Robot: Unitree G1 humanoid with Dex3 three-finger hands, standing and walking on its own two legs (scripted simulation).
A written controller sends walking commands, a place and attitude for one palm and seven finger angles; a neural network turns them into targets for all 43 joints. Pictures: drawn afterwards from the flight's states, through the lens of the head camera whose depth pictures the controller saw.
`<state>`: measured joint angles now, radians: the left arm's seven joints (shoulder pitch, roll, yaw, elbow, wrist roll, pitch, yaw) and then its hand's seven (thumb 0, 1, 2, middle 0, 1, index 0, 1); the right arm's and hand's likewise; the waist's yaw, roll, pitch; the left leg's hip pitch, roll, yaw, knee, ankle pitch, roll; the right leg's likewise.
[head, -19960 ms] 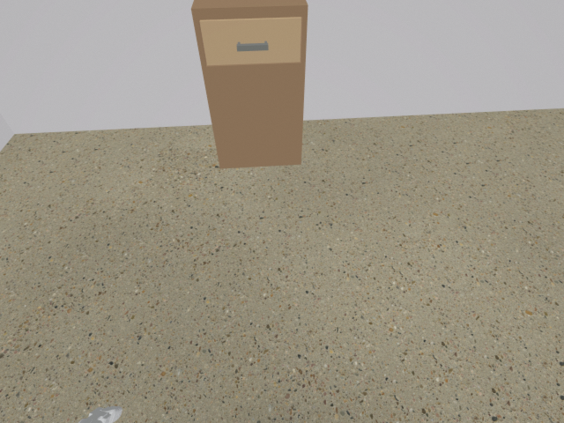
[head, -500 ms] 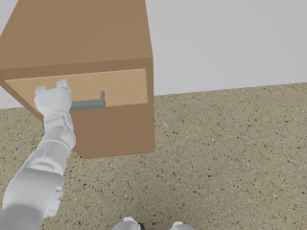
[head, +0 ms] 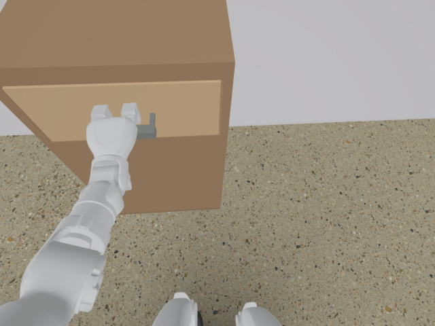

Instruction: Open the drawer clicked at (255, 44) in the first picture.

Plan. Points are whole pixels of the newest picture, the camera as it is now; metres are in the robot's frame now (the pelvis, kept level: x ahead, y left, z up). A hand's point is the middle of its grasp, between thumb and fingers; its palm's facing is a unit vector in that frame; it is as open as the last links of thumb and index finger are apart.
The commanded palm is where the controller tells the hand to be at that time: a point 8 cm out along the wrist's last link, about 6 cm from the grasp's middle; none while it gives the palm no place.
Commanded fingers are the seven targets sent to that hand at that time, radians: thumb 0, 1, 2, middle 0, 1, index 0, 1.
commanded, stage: lower the fingers behind the handle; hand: left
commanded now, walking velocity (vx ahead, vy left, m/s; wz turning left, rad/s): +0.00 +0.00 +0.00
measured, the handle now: (125, 125) +0.53 +0.19 -0.02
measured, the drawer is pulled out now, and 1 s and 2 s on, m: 0.00 0.01 0.01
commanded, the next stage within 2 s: close the thumb around the handle in 1.10 s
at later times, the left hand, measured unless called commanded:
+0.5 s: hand (127, 153) +0.46 +0.18 -0.02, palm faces +0.02 -0.04 -1.00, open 14.1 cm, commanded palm +0.44 +0.18 +0.02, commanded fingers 0.00 -0.50 0.30 -0.30 -1.20 -0.30 -1.20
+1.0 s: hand (127, 154) +0.46 +0.19 -0.04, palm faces -0.04 -0.04 -1.00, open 13.9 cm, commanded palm +0.45 +0.18 +0.01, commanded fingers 0.00 -0.50 0.30 -0.30 -1.20 -0.30 -1.20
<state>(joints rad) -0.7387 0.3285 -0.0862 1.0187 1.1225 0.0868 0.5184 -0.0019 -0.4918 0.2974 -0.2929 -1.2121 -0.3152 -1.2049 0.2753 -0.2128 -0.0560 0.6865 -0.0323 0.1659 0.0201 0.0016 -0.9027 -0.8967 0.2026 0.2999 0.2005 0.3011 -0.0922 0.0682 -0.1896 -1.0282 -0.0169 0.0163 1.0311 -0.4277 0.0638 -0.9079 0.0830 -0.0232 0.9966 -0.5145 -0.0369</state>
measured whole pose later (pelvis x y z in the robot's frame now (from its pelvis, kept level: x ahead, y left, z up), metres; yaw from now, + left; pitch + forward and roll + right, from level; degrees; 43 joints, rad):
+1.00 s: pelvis -0.01 -0.01 -0.02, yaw -1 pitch +26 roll -3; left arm -0.75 0.39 -0.07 1.07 1.11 0.00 0.49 0.00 -0.49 0.30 -0.28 -1.20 -0.32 -1.20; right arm 0.33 -0.22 -0.04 0.70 -0.03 0.12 -0.01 0.00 -0.90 -0.90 0.20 0.30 0.20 0.30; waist -0.12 0.07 -0.22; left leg -1.12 0.00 0.01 1.11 -0.45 0.06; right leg -1.00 0.10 -0.04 1.07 -0.54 -0.05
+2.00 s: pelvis +0.00 +0.00 -0.01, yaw -1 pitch +26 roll -3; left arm -0.75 0.37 -0.08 1.08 1.11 0.05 0.50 0.00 0.72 0.81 -0.33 -1.35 -0.40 -1.35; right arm 0.33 -0.22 -0.05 0.69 -0.03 0.14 0.00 0.00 -0.90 -0.90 0.20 0.30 0.20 0.30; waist -0.13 0.07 -0.22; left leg -1.09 0.00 0.02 1.09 -0.45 0.06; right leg -0.97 0.10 -0.02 1.04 -0.53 -0.04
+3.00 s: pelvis +0.01 -0.01 +0.01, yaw -1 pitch +20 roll -2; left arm -0.30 0.26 -0.15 0.72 1.12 0.07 0.54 0.01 0.73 0.82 -0.29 -1.35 -0.40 -1.35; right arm 0.24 -0.22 -0.05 0.63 -0.02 0.18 0.00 0.00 -0.90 -0.90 0.20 0.30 0.20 0.30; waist -0.04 0.05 -0.22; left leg -0.91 -0.01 0.03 1.00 -0.45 0.06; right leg -0.80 0.09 -0.01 0.97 -0.53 -0.05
